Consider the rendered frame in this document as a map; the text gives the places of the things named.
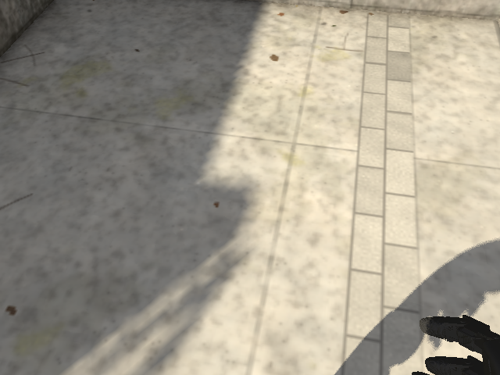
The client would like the right robot hand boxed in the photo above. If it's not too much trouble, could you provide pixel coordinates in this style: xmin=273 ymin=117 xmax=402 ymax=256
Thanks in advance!
xmin=412 ymin=315 xmax=500 ymax=375

